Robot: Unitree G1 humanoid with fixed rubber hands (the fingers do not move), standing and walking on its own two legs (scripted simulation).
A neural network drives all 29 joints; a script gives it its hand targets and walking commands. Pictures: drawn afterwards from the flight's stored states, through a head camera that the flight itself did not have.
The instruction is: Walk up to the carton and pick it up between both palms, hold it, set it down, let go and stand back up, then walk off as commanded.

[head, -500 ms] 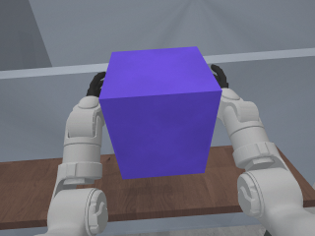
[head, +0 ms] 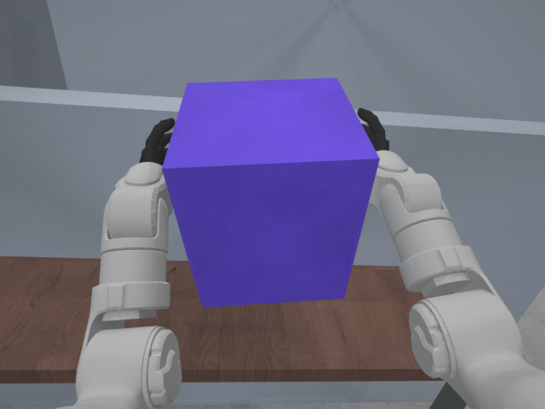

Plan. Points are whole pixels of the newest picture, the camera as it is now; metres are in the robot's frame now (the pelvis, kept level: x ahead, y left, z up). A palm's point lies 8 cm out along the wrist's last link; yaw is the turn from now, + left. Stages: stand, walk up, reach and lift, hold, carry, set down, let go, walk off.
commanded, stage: hold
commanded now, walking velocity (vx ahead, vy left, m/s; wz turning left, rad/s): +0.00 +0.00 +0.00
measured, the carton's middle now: (268, 194) +0.36 +0.03 +0.23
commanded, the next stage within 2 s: set down in 1.14 s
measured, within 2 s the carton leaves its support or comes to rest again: neither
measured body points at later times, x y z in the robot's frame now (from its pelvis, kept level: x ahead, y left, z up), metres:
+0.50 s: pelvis +0.00 +0.00 +0.00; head -0.09 -0.02 +0.44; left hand +0.37 +0.15 +0.26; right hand +0.39 -0.15 +0.25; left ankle +0.02 +0.14 -0.75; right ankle +0.03 -0.14 -0.75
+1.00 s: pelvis -0.01 +0.00 +0.00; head -0.11 +0.01 +0.44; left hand +0.35 +0.17 +0.28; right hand +0.38 -0.13 +0.29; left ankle +0.02 +0.14 -0.75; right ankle +0.03 -0.14 -0.75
